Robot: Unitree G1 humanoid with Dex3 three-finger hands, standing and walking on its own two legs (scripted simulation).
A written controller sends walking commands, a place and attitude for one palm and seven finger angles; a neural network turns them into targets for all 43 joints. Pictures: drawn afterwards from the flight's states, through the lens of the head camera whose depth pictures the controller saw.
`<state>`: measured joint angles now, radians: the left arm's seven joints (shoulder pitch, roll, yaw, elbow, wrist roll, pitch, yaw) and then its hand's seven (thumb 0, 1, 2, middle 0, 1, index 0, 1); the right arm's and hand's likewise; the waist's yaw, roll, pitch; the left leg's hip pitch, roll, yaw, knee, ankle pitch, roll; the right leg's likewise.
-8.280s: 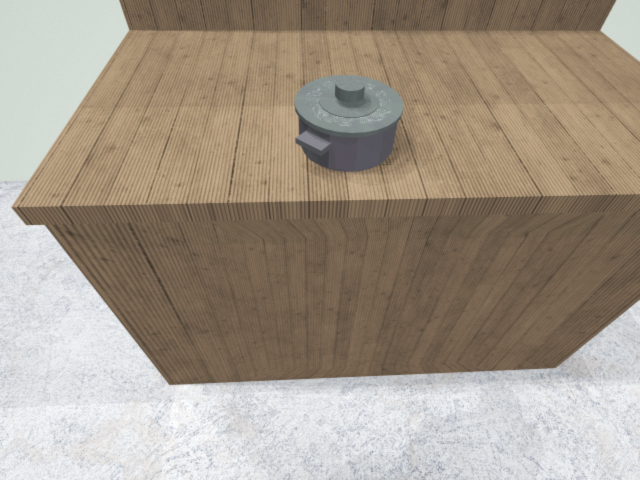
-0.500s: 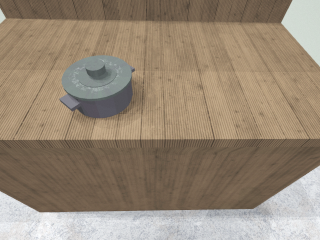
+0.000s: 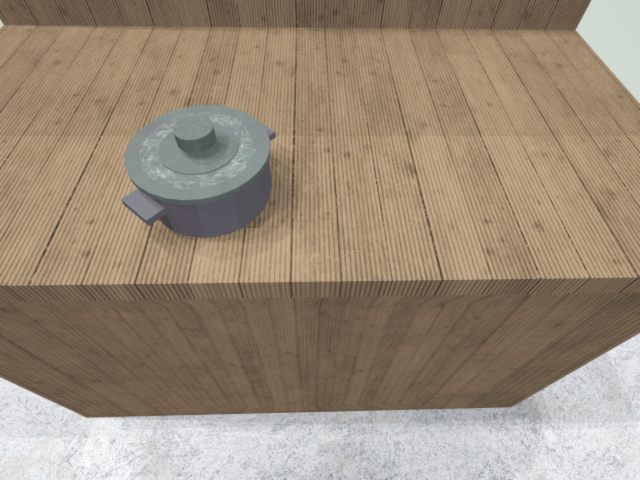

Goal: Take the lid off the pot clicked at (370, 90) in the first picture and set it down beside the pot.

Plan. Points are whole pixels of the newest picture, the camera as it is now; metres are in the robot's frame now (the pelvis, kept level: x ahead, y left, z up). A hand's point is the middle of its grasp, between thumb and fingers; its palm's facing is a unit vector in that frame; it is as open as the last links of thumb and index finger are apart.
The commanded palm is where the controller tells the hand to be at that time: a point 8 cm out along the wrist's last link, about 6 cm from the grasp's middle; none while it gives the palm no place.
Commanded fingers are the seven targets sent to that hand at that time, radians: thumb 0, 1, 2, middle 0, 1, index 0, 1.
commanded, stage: look again from close up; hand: left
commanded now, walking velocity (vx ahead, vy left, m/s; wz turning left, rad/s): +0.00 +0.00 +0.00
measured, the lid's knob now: (194, 133) +0.47 +0.19 +0.16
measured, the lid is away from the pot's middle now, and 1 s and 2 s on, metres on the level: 0.00 0.00 0.00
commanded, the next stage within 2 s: shuffle to correct the standing spot in 0.70 s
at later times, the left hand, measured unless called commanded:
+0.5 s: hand out of the picture +0.06 +0.18 -0.17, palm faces +0.00 -0.98 -0.22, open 7.4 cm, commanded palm none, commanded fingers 0.00 0.90 0.90 -0.20 -0.30 -0.20 -0.30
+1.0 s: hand out of the picture +0.06 +0.19 -0.17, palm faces +0.03 -0.97 -0.22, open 7.4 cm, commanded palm none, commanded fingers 0.00 0.90 0.90 -0.20 -0.30 -0.20 -0.30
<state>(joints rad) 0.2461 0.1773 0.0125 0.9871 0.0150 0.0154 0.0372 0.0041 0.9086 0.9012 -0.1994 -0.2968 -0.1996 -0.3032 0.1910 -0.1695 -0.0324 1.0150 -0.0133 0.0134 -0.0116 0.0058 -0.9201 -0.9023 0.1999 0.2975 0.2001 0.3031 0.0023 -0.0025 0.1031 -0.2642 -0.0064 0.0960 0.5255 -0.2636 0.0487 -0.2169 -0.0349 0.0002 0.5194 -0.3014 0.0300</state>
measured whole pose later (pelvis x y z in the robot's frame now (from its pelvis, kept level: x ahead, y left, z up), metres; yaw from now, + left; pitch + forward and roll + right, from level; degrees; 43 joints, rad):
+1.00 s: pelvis +0.02 +0.00 +0.00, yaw +1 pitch +0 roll +0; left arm 0.21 0.18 0.02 1.00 0.01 0.01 0.04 0.00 0.91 0.90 -0.20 -0.30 -0.20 -0.30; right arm 0.21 -0.17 -0.03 1.04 -0.01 0.02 -0.01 0.01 -0.91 -0.90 0.20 0.30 0.20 0.30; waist -0.01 0.00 0.11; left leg -0.25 -0.01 0.07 0.53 -0.28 0.05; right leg -0.19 -0.04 -0.02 0.51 -0.32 0.03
